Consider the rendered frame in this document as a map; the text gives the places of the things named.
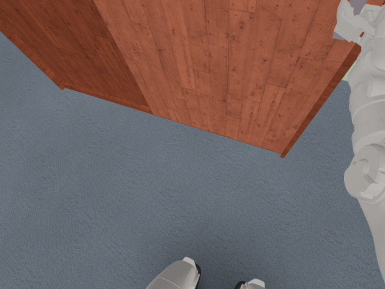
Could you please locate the right robot forearm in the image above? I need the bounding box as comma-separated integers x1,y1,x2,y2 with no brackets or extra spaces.
348,37,385,155

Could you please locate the right robot shin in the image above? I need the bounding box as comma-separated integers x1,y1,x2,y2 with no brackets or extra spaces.
248,279,265,288

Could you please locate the robot right upper arm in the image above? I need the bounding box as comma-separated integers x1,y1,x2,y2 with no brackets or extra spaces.
344,142,385,283

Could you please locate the robot left thigh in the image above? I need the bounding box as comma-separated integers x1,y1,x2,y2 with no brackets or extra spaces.
146,260,200,289

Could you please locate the robot right hand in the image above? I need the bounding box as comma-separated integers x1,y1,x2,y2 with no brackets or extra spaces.
334,0,385,51

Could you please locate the handle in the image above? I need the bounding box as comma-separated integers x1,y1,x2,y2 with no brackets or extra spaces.
332,0,367,40

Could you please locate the wardrobe door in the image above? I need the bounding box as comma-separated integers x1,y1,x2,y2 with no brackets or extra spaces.
0,0,149,107
93,0,385,154

